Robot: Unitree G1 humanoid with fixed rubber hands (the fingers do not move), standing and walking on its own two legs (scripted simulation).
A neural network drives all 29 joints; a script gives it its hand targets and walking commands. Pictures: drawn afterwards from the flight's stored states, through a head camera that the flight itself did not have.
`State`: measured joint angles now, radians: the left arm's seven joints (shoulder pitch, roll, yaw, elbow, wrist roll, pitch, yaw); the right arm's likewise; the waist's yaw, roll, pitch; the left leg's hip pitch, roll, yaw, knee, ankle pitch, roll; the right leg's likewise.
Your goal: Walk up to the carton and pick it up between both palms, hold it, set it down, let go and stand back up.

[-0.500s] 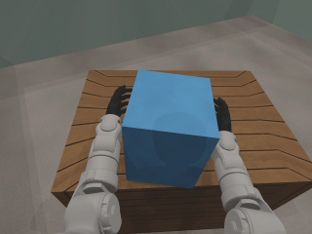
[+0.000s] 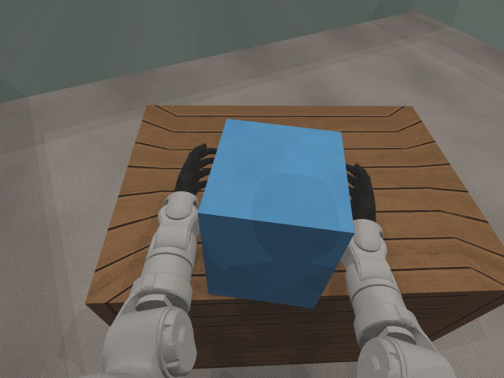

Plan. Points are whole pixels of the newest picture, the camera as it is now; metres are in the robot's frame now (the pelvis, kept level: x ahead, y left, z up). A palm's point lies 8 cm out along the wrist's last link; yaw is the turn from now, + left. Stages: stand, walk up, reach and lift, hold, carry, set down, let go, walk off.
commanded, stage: set down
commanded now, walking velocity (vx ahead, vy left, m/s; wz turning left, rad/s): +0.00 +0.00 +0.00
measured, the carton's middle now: (271, 216) +0.39 -0.02 +0.02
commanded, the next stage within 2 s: none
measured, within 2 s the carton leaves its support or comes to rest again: neither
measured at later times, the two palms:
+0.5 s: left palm (187, 194) +0.40 +0.12 +0.07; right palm (359, 216) +0.35 -0.16 +0.06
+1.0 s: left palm (187, 194) +0.40 +0.13 +0.07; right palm (359, 216) +0.35 -0.16 +0.06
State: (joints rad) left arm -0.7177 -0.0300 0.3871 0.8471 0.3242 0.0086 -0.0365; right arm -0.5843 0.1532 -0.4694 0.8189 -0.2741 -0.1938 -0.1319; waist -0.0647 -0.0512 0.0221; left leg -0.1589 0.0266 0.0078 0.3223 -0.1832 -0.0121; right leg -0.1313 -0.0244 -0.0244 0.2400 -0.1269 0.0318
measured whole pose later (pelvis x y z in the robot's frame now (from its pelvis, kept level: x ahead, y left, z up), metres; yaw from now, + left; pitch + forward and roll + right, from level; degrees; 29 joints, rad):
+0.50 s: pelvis +0.00 +0.00 +0.00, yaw +0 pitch +2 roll -1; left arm -0.73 -0.04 0.45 0.89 0.37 -0.09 -0.05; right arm -0.60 0.17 -0.56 0.85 -0.35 -0.29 -0.11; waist -0.05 -0.06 0.03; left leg -0.17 0.02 0.01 0.31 -0.17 -0.01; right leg -0.15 -0.03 -0.02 0.24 -0.12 0.03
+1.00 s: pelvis -0.01 +0.00 +0.00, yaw +0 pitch +2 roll -1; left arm -0.75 -0.06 0.51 0.89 0.43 -0.11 -0.07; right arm -0.62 0.19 -0.63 0.83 -0.43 -0.32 -0.09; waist -0.05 -0.05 0.06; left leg -0.17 0.02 0.02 0.31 -0.16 -0.01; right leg -0.16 -0.03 -0.02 0.25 -0.12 0.03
